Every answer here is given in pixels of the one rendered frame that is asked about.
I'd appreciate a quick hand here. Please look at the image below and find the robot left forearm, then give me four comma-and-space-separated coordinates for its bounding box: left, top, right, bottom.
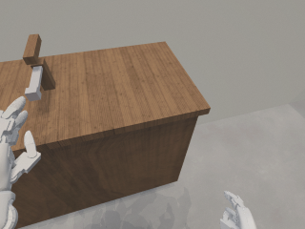
0, 191, 18, 229

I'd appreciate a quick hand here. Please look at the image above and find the counter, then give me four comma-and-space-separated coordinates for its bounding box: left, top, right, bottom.
0, 33, 211, 229

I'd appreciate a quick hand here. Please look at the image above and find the right robot hand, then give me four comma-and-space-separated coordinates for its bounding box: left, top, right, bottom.
220, 191, 257, 229

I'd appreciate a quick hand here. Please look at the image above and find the tap lever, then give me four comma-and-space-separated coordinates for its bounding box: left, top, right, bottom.
25, 66, 43, 102

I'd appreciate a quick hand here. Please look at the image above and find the left robot hand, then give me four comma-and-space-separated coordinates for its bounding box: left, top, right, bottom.
0, 95, 41, 192

